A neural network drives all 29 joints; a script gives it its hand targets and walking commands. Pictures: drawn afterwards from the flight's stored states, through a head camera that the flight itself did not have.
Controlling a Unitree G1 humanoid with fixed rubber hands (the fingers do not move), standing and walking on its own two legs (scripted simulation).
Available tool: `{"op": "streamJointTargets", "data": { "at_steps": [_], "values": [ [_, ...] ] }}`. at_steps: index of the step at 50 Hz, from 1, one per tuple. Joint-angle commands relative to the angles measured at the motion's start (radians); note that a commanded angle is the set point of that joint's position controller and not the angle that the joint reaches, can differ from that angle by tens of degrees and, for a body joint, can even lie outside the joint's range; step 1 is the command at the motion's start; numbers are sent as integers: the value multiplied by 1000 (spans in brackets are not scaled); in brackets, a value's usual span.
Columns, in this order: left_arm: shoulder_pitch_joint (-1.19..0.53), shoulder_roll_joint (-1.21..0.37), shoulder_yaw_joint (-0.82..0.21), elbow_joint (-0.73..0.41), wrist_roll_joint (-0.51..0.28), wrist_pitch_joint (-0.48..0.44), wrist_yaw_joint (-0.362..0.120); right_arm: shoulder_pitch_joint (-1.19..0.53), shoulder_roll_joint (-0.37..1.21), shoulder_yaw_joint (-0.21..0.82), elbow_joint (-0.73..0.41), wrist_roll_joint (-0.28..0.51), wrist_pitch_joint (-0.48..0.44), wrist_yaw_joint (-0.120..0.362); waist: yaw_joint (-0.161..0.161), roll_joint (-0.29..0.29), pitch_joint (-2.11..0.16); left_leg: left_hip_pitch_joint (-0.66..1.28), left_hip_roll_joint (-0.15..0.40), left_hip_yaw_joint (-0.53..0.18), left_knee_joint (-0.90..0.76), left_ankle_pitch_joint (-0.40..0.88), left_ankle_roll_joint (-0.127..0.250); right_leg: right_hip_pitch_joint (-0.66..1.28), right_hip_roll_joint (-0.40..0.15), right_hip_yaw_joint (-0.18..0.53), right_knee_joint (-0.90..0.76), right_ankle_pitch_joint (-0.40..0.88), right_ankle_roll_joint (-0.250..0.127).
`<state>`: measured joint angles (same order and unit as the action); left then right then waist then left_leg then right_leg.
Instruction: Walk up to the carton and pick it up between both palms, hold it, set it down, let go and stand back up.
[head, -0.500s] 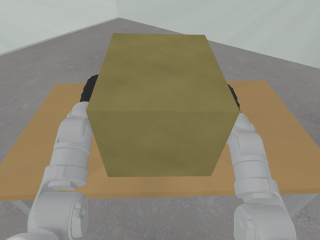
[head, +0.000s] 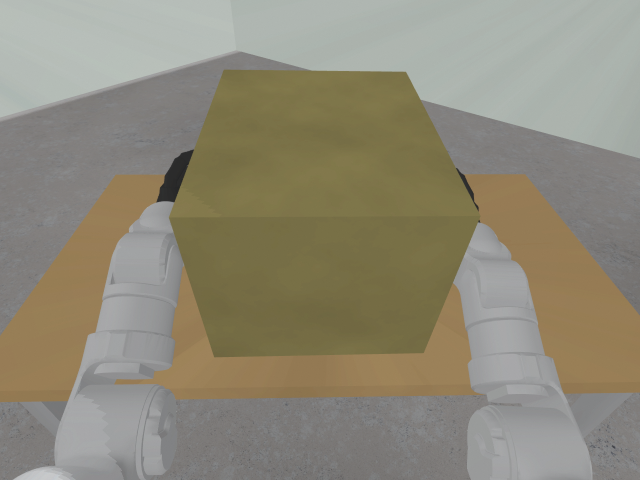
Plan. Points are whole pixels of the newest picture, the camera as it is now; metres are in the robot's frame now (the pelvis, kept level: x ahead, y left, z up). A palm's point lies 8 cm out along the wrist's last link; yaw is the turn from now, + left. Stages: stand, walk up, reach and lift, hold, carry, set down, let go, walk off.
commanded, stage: hold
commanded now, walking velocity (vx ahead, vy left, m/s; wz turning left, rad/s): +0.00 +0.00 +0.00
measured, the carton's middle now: (317, 203) +0.41 +0.01 +0.18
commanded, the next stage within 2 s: none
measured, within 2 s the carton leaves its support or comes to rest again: neither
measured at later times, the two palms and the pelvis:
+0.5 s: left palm (177, 206) +0.38 +0.19 +0.20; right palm (457, 222) +0.38 -0.16 +0.18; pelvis +0.01 +0.00 +0.00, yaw +0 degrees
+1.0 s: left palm (175, 208) +0.37 +0.19 +0.20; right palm (457, 224) +0.37 -0.16 +0.18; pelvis +0.01 +0.00 +0.00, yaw +0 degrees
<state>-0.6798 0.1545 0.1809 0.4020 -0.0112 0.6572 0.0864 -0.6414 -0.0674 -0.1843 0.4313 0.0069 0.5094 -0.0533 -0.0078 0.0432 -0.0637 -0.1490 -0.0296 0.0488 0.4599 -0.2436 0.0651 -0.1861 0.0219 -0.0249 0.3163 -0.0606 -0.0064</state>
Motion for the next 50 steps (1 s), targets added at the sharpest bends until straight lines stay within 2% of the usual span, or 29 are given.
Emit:
{"op": "streamJointTargets", "data": {
  "at_steps": [1, 5, 7, 8, 10, 12, 15, 17, 19, 20, 22, 23, 24, 26, 27, 28, 29, 31, 32, 33, 34, 35, 37, 38, 39, 42, 46, 49, 50],
  "values": [
    [-786, -706, -288, -225, -6, -63, -215, -929, 488, 377, -220, 199, -133, 152, -44, -10, -408, -131, 51, -137, -234, 72, -75, 370, 8, 20, -2, -22, -12],
    [-835, -738, -346, -271, -56, -93, -204, -934, 511, 375, -237, 186, -152, 157, -61, -3, -487, -101, 56, -144, -223, 84, -84, 356, 8, 22, -5, -14, -16],
    [-833, -712, -367, -330, -70, -100, -202, -868, 525, 388, -253, 191, -149, 148, -74, 6, -520, -50, 36, -133, -178, 215, -100, 354, 5, 23, -2, 63, -15],
    [-776, -733, -375, -302, -72, -98, -200, -906, 505, 409, -288, 207, -159, 148, -64, -1, -528, -31, 44, -137, -168, 264, -105, 351, 14, 17, -10, 76, -19],
    [-746, -732, -393, -387, -76, -96, -194, -856, 513, 442, -341, 227, -159, 139, -67, -12, -570, 41, 43, -142, -136, 394, -115, 373, 23, 15, -3, 155, -16],
    [-780, -708, -360, -355, -56, -90, -198, -855, 512, 440, -299, 233, -145, 134, -59, -3, -544, 16, 32, -139, -144, 335, -105, 369, 15, 21, -14, 122, -13],
    [-687, -727, -364, -380, -44, -73, -195, -832, 476, 445, -313, 250, -139, 136, -46, -5, -529, 60, 41, -148, -147, 381, -111, 358, 26, 21, -19, 132, -18],
    [-713, -718, -371, -384, -38, -64, -195, -799, 468, 420, -269, 226, -132, 135, -77, 6, -505, 64, 50, -149, -151, 362, -124, 349, 17, 28, -26, 113, -17],
    [-665, -680, -308, -265, 8, -41, -215, -855, 472, 424, -283, 224, -132, 128, -40, -24, -438, -8, 24, -130, -164, 281, -92, 376, 5, 30, -35, 95, -11],
    [-706, -724, -354, -380, -19, -56, -203, -820, 458, 413, -272, 231, -134, 137, -66, 3, -492, 38, 59, -163, -173, 318, -121, 374, 21, 20, -21, 97, -12],
    [-697, -728, -381, -430, -32, -53, -194, -831, 477, 443, -317, 259, -143, 140, -52, 16, -540, 81, 48, -148, -143, 404, -126, 363, 23, 23, -21, 127, -20],
    [-662, -703, -354, -351, -28, -47, -202, -847, 465, 448, -346, 250, -144, 132, -48, -15, -504, 60, 36, -148, -135, 429, -118, 378, 21, 27, -25, 153, -18],
    [-672, -689, -353, -364, -17, -46, -208, -857, 475, 449, -362, 252, -146, 128, -39, -2, -513, 68, 25, -135, -124, 429, -118, 363, 14, 27, -28, 156, -16],
    [-639, -721, -367, -381, -28, -43, -209, -831, 469, 452, -380, 246, -138, 122, -52, -20, -509, 80, 36, -142, -138, 407, -113, 367, 23, 25, -24, 157, -18],
    [-662, -680, -335, -338, -4, -36, -209, -843, 463, 433, -325, 247, -131, 125, -36, -6, -435, 23, 29, -134, -152, 336, -107, 353, 16, 28, -39, 90, -18],
    [-646, -704, -344, -335, -6, -36, -213, -861, 471, 450, -360, 248, -135, 125, -29, -23, -474, 56, 30, -140, -150, 364, -103, 361, 17, 23, -32, 117, -17],
    [-647, -669, -310, -336, 16, -32, -217, -818, 474, 447, -297, 239, -119, 120, -31, -35, -425, 30, 22, -128, -159, 330, -91, 381, 14, 28, -38, 119, -15],
    [-705, -706, -362, -406, -15, -39, -212, -817, 465, 422, -288, 235, -130, 131, -54, 16, -466, 45, 48, -146, -162, 347, -124, 359, 18, 24, -24, 94, -19],
    [-722, -689, -332, -364, 0, -33, -213, -829, 469, 404, -252, 226, -127, 132, -54, 11, -424, 48, 39, -140, -162, 307, -121, 329, 11, 25, -41, 50, -22],
    [-687, -711, -354, -391, -18, -38, -211, -853, 473, 439, -336, 246, -141, 138, -41, -8, -480, 60, 43, -149, -155, 362, -111, 356, 20, 21, -31, 101, -21],
    [-649, -702, -336, -332, -11, -32, -216, -836, 474, 432, -306, 233, -132, 132, -45, -28, -439, 18, 32, -139, -163, 310, -99, 370, 11, 34, -40, 90, -21],
    [-711, -696, -328, -315, -4, -31, -220, -863, 459, 399, -266, 218, -131, 136, -57, -2, -413, -13, 39, -142, -178, 266, -110, 365, 4, 36, -45, 47, -21],
    [-662, -690, -315, -268, 7, -26, -228, -889, 472, 414, -291, 219, -136, 133, -39, -19, -403, -22, 35, -140, -195, 240, -93, 367, 5, 25, -43, 58, -15],
    [-701, -675, -288, -214, 17, -24, -235, -910, 464, 374, -256, 204, -134, 134, -46, -25, -369, -61, 31, -134, -208, 157, -82, 362, -2, 29, -45, 10, -15],
    [-694, -682, -293, -297, 4, -33, -235, -863, 486, 407, -269, 211, -136, 134, -46, -41, -433, -21, 36, -133, -198, 229, -79, 396, 5, 23, -30, 79, -12],
    [-730, -701, -311, -290, -4, -46, -225, -922, 479, 399, -289, 215, -151, 147, -39, -11, -443, -23, 52, -145, -209, 208, -94, 364, 5, 21, -23, 28, -16],
    [-740, -684, -297, -240, 7, -45, -234, -914, 479, 382, -264, 197, -152, 141, -53, -27, -410, -65, 41, -131, -213, 174, -85, 384, -3, 22, -25, 37, -9],
    [-666, -701, -319, -284, -7, -46, -226, -850, 479, 411, -270, 208, -146, 138, -55, -26, -425, -7, 37, -130, -192, 260, -96, 382, 6, 28, -31, 87, -17],
    [-692, -686, -303, -304, 2, -48, -230, -856, 498, 413, -271, 207, -145, 135, -42, -38, -432, -2, 33, -128, -192, 254, -87, 400, 2, 25, -30, 91, -11]
  ]
}}
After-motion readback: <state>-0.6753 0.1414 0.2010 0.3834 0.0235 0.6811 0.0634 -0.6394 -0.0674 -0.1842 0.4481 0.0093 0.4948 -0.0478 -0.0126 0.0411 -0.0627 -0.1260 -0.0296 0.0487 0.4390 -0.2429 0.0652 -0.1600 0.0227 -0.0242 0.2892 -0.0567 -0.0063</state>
